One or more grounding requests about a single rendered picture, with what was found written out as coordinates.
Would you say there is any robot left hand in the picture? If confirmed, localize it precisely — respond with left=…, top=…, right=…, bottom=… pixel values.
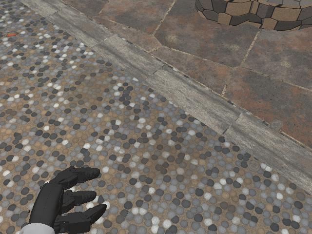
left=28, top=166, right=107, bottom=234

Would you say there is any left robot forearm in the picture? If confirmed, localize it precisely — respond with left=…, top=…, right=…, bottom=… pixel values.
left=19, top=222, right=56, bottom=234

